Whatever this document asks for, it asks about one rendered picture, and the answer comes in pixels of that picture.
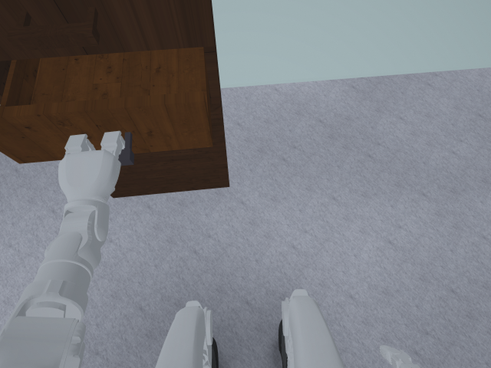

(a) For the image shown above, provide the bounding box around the drawer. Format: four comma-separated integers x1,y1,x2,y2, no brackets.
0,47,213,164

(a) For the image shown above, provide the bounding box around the robot left forearm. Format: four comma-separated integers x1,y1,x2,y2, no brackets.
0,199,110,343

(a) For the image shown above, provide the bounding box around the robot thigh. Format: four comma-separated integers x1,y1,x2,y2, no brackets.
155,306,213,368
282,296,345,368

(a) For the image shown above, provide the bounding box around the handle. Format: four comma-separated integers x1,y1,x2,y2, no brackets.
6,22,100,51
64,132,134,166

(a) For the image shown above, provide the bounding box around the right robot thigh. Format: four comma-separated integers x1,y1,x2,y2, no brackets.
282,296,345,368

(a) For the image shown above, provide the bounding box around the right robot hand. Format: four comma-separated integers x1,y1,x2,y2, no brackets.
380,345,420,368

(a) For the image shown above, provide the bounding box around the left robot hand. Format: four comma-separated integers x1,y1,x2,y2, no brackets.
58,131,125,203

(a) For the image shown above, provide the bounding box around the left robot thigh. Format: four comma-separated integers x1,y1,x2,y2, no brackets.
155,306,213,368

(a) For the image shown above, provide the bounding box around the robot left upper arm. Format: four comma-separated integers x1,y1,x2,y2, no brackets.
0,316,86,368

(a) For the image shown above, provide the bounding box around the cabinet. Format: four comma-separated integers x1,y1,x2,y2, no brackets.
0,0,229,198

